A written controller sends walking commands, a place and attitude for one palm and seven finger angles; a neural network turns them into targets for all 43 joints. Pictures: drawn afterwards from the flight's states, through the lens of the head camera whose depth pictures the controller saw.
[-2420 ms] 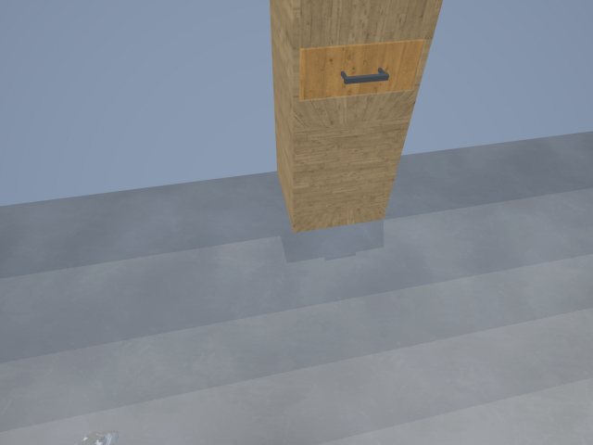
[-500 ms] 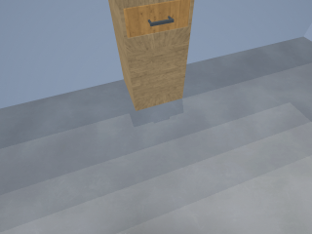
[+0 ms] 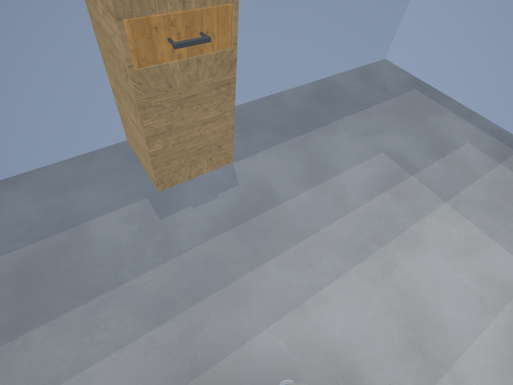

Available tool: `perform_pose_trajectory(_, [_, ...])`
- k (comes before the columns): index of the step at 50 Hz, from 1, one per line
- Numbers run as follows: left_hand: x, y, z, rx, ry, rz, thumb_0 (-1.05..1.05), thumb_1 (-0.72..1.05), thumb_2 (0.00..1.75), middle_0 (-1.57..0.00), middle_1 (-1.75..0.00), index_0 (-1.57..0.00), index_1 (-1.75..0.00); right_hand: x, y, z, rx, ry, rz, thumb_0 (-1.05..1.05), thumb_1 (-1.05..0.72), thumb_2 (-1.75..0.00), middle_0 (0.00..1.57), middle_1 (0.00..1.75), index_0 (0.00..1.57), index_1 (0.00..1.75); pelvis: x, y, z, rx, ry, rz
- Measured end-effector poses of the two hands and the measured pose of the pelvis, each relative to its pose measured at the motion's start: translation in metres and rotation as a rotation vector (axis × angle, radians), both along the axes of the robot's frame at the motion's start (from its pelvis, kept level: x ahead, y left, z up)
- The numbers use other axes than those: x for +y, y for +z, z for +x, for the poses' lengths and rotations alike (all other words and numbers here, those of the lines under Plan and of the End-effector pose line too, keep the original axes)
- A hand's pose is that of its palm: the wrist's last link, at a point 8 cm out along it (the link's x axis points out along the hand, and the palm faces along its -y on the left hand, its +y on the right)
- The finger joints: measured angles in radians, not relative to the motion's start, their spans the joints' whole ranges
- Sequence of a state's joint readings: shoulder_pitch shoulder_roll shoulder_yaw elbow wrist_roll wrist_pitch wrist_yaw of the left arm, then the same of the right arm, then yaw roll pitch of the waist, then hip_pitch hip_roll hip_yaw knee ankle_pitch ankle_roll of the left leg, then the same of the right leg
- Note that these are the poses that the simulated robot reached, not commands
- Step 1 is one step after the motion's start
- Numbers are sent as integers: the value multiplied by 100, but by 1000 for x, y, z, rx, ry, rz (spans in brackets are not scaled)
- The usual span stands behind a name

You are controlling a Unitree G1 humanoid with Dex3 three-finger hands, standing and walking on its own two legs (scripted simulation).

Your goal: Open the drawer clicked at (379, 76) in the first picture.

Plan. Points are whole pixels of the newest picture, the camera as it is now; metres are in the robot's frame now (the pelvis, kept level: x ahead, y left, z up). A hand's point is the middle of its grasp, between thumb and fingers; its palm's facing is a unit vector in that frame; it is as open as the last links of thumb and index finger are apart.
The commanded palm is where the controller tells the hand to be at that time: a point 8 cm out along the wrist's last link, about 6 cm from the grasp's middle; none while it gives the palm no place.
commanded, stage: walk to a spot facing it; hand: left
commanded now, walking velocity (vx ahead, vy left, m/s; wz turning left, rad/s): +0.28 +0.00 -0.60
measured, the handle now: (189, 39) +1.15 +0.33 -0.03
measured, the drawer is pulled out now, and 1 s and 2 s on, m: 0.00 0.00 0.00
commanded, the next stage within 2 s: turn to face it in 1.64 s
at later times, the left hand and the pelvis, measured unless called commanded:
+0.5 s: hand (244, 293) +0.33 +0.04 -0.17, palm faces -0.41 -0.90 -0.16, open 7.4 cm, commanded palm none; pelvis +0.11 -0.07 -0.02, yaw -19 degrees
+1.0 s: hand (231, 265) +0.39 +0.08 -0.18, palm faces -0.39 -0.91 -0.16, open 7.3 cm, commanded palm none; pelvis +0.31 -0.10 +0.00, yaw -28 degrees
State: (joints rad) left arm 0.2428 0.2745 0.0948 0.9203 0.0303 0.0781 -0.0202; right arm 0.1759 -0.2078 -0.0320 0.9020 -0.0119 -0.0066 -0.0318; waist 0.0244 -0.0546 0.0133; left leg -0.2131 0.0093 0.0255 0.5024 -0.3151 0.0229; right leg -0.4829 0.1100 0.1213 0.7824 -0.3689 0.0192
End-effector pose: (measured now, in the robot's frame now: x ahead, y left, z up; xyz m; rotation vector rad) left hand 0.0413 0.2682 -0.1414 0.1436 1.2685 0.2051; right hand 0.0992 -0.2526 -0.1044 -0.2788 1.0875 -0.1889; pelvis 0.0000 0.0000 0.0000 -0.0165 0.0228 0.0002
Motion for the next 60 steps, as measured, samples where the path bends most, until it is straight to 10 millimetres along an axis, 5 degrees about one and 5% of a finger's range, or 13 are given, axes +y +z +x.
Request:
perform_pose_trajectory(6, [12, 11, 47, -60, -105, -17, 1, 91, 90, -20, -30, -20, -30, 5, 7, -57, 76, -112, -8, 1, -90, -90, 20, 30, 20, 30, 9, 10, 13, -15, -82, -30])
perform_pose_trajectory(11, [-6, 10, 96, -61, -210, -38, 1, 91, 90, -20, -30, -20, -30, 12, 1, -109, 171, -245, 16, 1, -90, -90, 20, 30, 20, 30, 6, 10, 30, -19, -155, -28])
perform_pose_trajectory(19, [-97, 3, 211, -98, -439, -91, 1, 91, 90, -20, -30, -20, -30, 28, -11, -188, 414, -479, 107, 1, -90, -90, 20, 30, 20, 30, -23, -1, 69, -13, -276, -14])
perform_pose_trajectory(24, [-167, -5, 287, -225, -548, -104, 1, 91, 90, -20, -30, -20, -30, 27, -26, -205, 546, -584, 190, 1, -90, -90, 20, 30, 20, 30, -61, -23, 101, -17, -320, 4])
perform_pose_trajectory(27, [-185, -3, 301, -244, -542, -103, 1, 91, 90, -20, -30, -20, -30, 9, -33, -177, 525, -602, 197, 1, -90, -90, 20, 30, 20, 30, -74, -21, 118, -36, -335, -5])
perform_pose_trajectory(32, [-186, 2, 295, -137, -531, -72, 0, 91, 90, -20, -30, -20, -30, -37, -34, -78, 298, -567, 164, 2, -91, -90, 20, 30, 20, 30, -87, -6, 151, -34, -373, -9])
perform_pose_trajectory(39, [-154, -1, 309, -48, -464, -27, -1, 94, 90, -20, -30, -21, -30, -75, -23, 66, 39, -472, 129, 1, -91, -90, 20, 30, 20, 30, -94, -3, 209, -28, -407, -27])
perform_pose_trajectory(44, [-132, -23, 323, 50, -422, -28, 0, 92, 90, -20, -30, -20, -30, -85, -21, 147, -61, -430, 80, 1, -91, -90, 20, 30, 20, 30, -91, -15, 262, -41, -437, -30])
perform_pose_trajectory(49, [-139, -17, 357, 126, -458, -35, 1, 92, 90, -20, -30, -20, -30, -76, -14, 165, -40, -495, 83, 0, -91, -90, 20, 30, 20, 30, -96, -4, 303, -44, -480, -18])
perform_pose_trajectory(60, [-220, -4, 475, 105, -560, -67, 1, 94, 90, -20, -30, -20, -30, -55, -15, 127, 273, -705, 172, 0, -92, -90, 20, 30, 20, 30, -139, 9, 383, -25, -554, -2])
